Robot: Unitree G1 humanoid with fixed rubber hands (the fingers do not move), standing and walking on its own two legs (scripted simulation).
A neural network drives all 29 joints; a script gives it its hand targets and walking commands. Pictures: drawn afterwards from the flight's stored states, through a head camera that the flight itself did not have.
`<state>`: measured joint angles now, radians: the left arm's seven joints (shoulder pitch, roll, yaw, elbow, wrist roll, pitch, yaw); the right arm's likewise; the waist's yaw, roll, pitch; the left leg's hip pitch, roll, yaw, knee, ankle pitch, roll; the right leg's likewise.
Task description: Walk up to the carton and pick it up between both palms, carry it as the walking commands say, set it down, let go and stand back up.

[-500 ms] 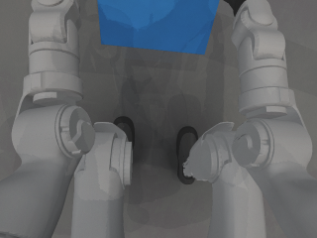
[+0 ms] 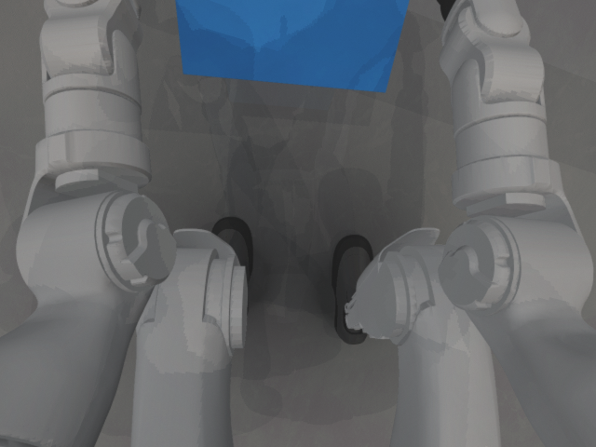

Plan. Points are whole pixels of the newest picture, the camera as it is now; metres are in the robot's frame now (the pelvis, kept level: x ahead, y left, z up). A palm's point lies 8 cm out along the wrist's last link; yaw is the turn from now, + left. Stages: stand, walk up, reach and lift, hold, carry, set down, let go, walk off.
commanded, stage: set down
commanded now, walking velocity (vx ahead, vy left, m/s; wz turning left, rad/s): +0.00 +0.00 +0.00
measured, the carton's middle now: out of the picture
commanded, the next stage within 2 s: none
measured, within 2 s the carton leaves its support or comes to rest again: rests again in 1.16 s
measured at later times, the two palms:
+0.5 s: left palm out of the picture +0.56 +0.20 -0.16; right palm out of the picture +0.56 -0.11 -0.16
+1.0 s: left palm out of the picture +0.54 +0.23 -0.21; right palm (456, 10) +0.55 -0.12 -0.19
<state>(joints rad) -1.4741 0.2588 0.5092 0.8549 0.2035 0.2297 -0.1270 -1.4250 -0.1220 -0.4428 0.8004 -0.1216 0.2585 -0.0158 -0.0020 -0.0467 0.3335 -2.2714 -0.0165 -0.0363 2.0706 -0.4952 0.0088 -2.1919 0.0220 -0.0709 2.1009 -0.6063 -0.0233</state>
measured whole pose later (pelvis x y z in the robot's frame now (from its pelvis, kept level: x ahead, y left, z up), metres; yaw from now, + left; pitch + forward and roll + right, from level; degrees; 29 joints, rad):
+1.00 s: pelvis +0.00 +0.00 -0.02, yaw +0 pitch +36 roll -3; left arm -1.48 0.44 0.24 1.16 -0.08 0.05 0.04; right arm -1.48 -0.22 -0.21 1.04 0.08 0.11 -0.16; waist 0.00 -0.02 0.42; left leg -2.27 -0.01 -0.03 2.16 -0.51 0.00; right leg -2.19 0.03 -0.07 2.19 -0.62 -0.02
